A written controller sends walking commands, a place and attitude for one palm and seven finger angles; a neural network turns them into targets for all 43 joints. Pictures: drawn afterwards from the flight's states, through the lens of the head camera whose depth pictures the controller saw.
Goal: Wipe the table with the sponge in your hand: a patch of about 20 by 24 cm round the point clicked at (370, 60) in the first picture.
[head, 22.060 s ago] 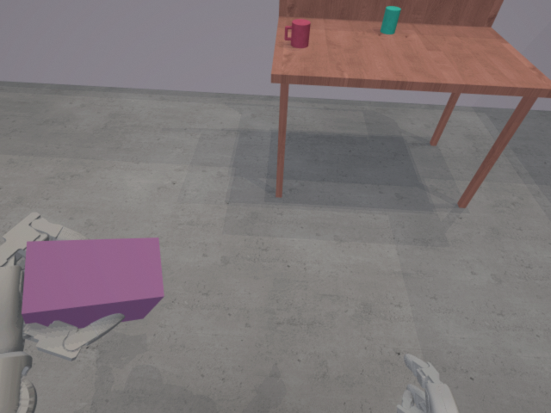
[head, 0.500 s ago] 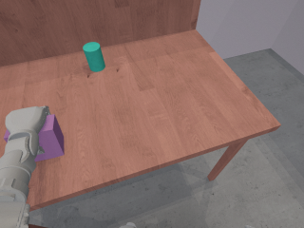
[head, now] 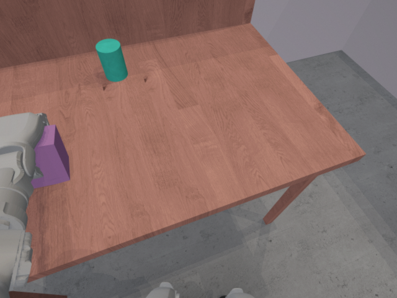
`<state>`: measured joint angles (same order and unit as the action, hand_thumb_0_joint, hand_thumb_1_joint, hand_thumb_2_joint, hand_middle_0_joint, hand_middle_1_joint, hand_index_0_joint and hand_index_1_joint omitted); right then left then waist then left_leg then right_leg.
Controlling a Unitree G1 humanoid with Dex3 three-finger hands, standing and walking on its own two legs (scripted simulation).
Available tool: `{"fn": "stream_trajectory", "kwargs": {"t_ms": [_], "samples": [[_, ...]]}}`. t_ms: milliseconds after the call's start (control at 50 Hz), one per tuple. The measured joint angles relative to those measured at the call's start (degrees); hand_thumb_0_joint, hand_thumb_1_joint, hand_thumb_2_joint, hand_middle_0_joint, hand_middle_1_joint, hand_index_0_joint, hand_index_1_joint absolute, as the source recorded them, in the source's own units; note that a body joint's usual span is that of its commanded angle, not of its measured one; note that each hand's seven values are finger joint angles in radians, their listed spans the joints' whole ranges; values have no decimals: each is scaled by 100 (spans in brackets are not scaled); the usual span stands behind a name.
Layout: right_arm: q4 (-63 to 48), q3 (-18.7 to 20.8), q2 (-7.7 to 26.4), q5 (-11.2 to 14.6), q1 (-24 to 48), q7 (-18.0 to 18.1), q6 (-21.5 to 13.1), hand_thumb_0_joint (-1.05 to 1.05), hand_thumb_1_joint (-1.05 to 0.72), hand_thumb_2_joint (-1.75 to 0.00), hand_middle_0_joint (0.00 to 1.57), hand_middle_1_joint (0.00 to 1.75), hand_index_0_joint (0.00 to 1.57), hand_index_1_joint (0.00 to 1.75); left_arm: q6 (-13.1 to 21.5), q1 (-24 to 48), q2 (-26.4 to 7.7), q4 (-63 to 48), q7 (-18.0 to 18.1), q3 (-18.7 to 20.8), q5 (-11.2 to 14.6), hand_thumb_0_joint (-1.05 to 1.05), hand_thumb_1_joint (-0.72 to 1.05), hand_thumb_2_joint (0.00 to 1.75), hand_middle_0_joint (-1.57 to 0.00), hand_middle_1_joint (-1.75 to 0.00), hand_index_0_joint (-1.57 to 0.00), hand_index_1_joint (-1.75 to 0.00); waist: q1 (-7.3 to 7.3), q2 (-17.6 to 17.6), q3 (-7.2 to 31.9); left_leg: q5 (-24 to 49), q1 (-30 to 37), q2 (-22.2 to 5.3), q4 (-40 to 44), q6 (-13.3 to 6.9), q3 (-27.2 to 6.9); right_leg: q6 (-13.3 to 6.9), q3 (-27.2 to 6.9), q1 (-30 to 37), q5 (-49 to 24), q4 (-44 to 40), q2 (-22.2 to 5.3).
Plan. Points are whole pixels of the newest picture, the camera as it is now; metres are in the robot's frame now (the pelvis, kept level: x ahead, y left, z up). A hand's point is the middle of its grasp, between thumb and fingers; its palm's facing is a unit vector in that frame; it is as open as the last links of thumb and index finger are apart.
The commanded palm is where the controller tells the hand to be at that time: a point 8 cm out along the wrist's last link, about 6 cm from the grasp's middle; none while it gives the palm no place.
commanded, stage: wipe forward along the first lane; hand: left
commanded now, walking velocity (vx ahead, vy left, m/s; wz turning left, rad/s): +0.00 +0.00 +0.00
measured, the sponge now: (37, 164) +0.39 +0.37 -0.01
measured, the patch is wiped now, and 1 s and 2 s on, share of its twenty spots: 0.45 0.50 0.60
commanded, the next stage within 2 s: slide across to the middle lane in 0.18 s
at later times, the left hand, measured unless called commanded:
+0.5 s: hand (30, 132) +0.44 +0.39 +0.03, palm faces -0.15 +0.05 -0.99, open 10.4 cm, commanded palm +0.44 +0.34 +0.07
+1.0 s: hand (62, 126) +0.46 +0.32 +0.03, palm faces -0.13 +0.02 -0.99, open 10.4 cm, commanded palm +0.45 +0.29 +0.07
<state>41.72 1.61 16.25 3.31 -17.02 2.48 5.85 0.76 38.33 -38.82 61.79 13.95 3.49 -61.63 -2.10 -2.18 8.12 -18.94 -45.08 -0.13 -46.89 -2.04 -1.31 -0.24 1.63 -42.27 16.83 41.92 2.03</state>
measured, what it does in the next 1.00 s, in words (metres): stands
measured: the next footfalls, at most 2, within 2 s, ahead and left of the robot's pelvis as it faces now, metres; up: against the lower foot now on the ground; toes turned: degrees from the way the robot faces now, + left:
none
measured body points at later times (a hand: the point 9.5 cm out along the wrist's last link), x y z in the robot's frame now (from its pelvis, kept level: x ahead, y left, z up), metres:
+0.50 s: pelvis +0.02 +0.02 +0.00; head +0.12 +0.04 +0.44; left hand +0.44 +0.38 +0.09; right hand +0.06 -0.27 -0.12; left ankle +0.03 +0.09 -0.70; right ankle +0.03 -0.12 -0.70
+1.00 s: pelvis +0.05 +0.01 +0.02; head +0.12 +0.02 +0.46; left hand +0.46 +0.32 +0.09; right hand +0.14 -0.25 -0.11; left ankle +0.03 +0.09 -0.70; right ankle +0.03 -0.12 -0.70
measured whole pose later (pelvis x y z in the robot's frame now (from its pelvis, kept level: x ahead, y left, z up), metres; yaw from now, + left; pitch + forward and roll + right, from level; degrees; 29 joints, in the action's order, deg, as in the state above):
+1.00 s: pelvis +0.05 +0.01 +0.02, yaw +1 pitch +16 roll -3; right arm 42.4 2.0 13.8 2.7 -12.4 0.7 9.3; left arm -9.4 39.8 -28.6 58.3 15.5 -3.6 -60.5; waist -1.5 -1.9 7.8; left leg -19.7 -35.1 0.9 -39.4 -2.5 -1.2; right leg 0.5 1.3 -31.9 17.4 33.8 1.1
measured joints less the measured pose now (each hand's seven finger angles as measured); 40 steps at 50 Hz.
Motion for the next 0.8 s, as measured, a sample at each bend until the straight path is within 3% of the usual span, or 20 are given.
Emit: {"fn": "stream_trajectory", "kwargs": {"t_ms": [220,380,580,680,800], "samples": [[-127,-88,-38,-28,19,-20,24,0,-91,-90,21,30,21,30,-48,569,-295,352,-245,2,-119,0,-57,104,-71,-130,-75,-130,-141,70,-14,-64,-198,2,-90,-42,-10,36,9,-151,23,-1,1],[-132,-11,-28,-69,-117,-37,134,0,-91,-90,20,29,21,30,28,570,-407,204,-367,-14,-151,0,-57,104,-71,-130,-75,-130,-153,62,-6,-151,-247,-14,-131,-69,4,59,-9,-168,59,-43,20],[218,86,-173,-39,-90,-69,209,0,-91,-90,20,29,20,30,-413,218,102,-252,-41,-454,174,0,-56,104,-70,-130,-74,-131,-21,43,-50,-141,329,70,218,-95,-38,68,25,452,61,-429,-55],[205,29,-236,-26,89,-66,172,0,-91,-90,20,29,21,30,-621,322,311,-167,-122,-650,152,0,-56,104,-70,-130,-74,-131,-26,53,-68,-105,577,107,416,-105,-42,59,26,697,43,-605,-91],[95,80,-257,-66,234,-115,202,0,-91,-90,20,29,21,30,-632,211,618,-430,-137,-730,166,0,-56,104,-70,-131,-74,-131,45,7,-24,-107,761,112,560,-96,-10,58,-10,860,43,-728,-98]]}}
